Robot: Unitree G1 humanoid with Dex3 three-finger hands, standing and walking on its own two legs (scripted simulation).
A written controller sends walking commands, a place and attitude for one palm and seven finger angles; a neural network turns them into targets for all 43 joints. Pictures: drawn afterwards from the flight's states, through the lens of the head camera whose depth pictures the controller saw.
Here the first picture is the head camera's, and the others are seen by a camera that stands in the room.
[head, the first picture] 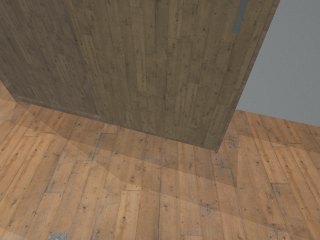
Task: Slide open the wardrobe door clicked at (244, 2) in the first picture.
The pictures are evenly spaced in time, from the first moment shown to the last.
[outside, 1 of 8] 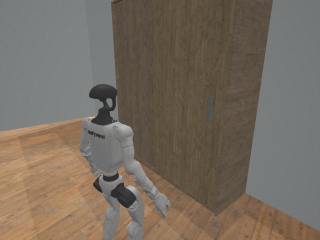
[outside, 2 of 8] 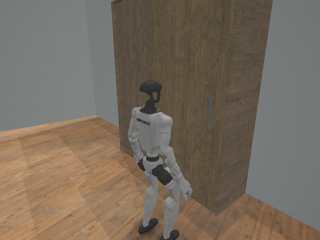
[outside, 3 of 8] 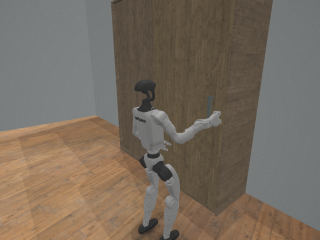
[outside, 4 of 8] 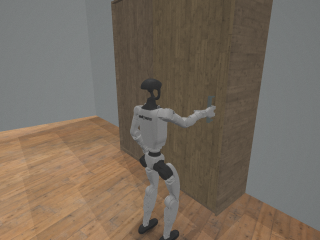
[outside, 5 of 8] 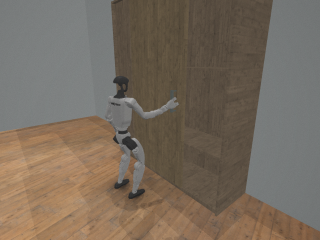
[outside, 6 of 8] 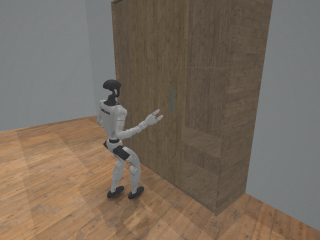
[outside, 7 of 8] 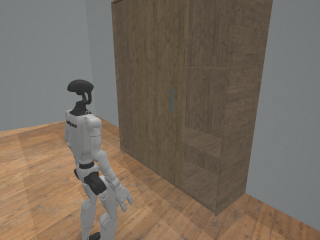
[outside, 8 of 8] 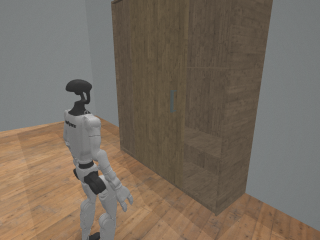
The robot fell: no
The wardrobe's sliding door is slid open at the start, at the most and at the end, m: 0.00 0.46 0.46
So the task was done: yes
